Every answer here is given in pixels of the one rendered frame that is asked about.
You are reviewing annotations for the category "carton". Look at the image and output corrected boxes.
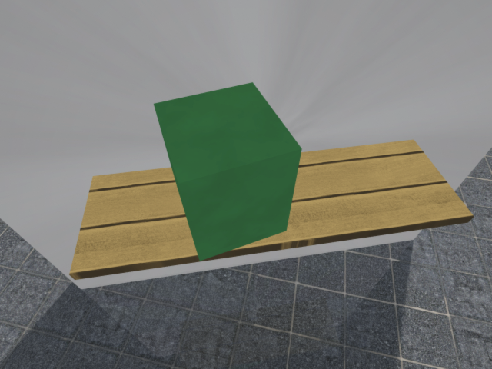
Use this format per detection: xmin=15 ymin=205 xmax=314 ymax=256
xmin=154 ymin=82 xmax=302 ymax=261

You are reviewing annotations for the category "table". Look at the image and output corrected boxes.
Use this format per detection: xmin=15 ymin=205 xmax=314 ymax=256
xmin=69 ymin=140 xmax=474 ymax=280

